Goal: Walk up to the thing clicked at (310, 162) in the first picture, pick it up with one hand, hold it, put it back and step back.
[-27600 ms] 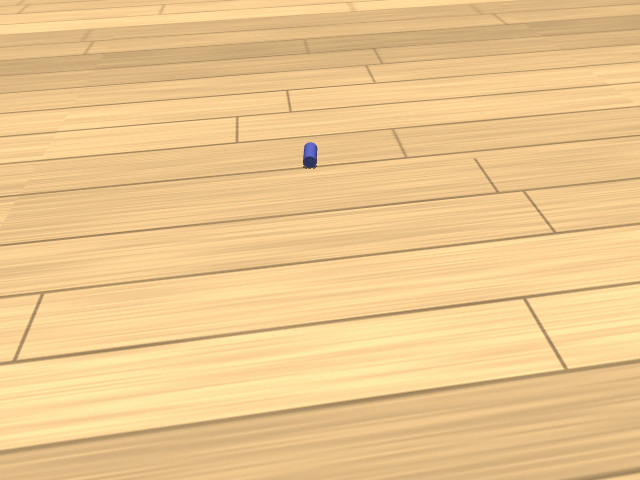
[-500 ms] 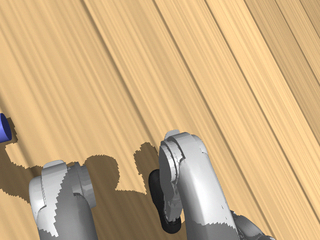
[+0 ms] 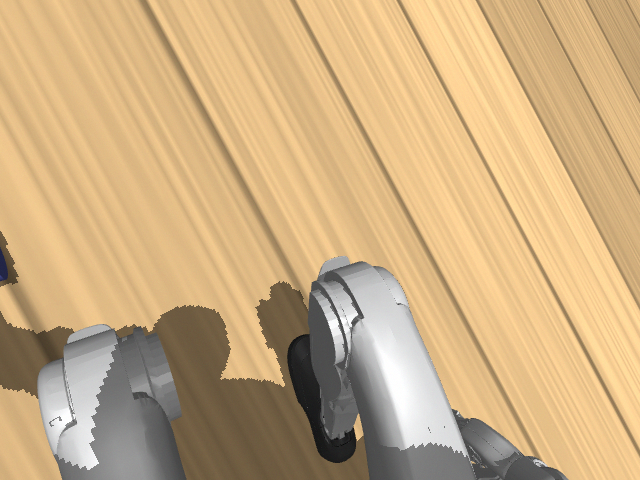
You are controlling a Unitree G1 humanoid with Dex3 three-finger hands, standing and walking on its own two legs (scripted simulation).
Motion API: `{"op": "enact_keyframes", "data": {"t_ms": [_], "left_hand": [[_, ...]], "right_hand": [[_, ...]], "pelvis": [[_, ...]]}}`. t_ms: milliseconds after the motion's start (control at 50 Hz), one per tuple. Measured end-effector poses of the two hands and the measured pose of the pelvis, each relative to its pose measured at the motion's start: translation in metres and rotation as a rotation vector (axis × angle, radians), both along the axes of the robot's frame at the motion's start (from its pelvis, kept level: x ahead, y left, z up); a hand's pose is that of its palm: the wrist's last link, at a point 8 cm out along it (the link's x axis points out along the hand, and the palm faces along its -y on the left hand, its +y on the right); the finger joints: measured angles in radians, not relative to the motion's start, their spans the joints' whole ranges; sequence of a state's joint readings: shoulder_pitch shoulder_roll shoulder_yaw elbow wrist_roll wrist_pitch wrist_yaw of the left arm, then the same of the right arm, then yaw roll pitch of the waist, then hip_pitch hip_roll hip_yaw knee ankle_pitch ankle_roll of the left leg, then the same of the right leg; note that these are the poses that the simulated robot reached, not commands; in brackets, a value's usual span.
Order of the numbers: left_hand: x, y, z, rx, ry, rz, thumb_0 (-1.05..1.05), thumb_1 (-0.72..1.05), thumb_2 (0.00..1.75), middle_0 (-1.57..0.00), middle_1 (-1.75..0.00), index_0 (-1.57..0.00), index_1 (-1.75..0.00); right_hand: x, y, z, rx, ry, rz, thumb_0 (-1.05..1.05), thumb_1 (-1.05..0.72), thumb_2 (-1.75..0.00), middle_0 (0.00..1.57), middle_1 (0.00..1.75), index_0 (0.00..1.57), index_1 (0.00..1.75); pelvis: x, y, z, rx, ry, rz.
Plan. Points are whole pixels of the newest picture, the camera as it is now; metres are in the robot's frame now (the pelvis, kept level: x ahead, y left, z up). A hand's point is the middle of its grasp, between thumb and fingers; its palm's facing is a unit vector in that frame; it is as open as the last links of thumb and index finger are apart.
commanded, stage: rest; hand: left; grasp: from above
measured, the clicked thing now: out of the picture +0.41 +0.35 -0.25
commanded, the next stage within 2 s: open in 0.06 s
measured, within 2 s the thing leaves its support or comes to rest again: neither
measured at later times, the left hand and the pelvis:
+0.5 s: hand out of the picture +0.39 +0.35 -0.23, palm faces -0.45 -0.18 -0.87, open 10.6 cm; pelvis +0.00 +0.00 +0.00, yaw +0 degrees
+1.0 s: hand out of the picture +0.39 +0.35 -0.24, palm faces -0.46 -0.18 -0.87, open 13.1 cm; pelvis +0.00 +0.00 +0.00, yaw +0 degrees
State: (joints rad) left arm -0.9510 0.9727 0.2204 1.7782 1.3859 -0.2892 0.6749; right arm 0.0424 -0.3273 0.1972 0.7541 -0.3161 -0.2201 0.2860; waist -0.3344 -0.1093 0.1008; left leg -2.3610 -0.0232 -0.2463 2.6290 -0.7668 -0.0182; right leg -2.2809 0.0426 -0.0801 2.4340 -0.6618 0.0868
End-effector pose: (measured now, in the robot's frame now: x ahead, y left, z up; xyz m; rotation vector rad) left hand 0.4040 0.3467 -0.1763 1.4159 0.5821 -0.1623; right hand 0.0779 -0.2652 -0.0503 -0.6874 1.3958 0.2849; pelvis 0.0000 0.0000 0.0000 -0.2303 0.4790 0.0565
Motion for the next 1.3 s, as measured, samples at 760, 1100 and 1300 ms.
{"op": "enact_keyframes", "data": {"t_ms": [760, 1100, 1300], "left_hand": [[-0.003, 0.005, 0.002, -0.004, -0.006, -0.015, 0.0, -0.2, 0.82, -0.34, -0.82, -0.34, -0.82], [-0.002, 0.009, -0.002, -0.02, 0.02, 0.006, 0.0, -0.37, 0.9, -0.17, -0.95, -0.18, -0.94], [0.006, 0.012, 0.019, -0.003, -0.081, -0.02, 0.0, -0.44, 0.94, -0.13, -0.99, -0.14, -0.98]], "right_hand": [[-0.002, 0.009, 0.004, 0.011, -0.005, 0.029, 0.0, -0.89, -0.9, 0.2, 0.3, 0.2, 0.3], [-0.005, 0.007, 0.002, 0.016, 0.029, 0.011, 0.0, -0.89, -0.9, 0.2, 0.3, 0.2, 0.3], [-0.003, 0.005, 0.007, 0.004, 0.009, -0.013, 0.0, -0.9, -0.9, 0.2, 0.3, 0.2, 0.3]], "pelvis": [[-0.003, 0.003, 0.001, -0.015, -0.015, -0.002], [-0.001, 0.0, 0.002, -0.01, -0.007, -0.001], [0.0, 0.001, 0.004, -0.01, 0.006, 0.003]]}}
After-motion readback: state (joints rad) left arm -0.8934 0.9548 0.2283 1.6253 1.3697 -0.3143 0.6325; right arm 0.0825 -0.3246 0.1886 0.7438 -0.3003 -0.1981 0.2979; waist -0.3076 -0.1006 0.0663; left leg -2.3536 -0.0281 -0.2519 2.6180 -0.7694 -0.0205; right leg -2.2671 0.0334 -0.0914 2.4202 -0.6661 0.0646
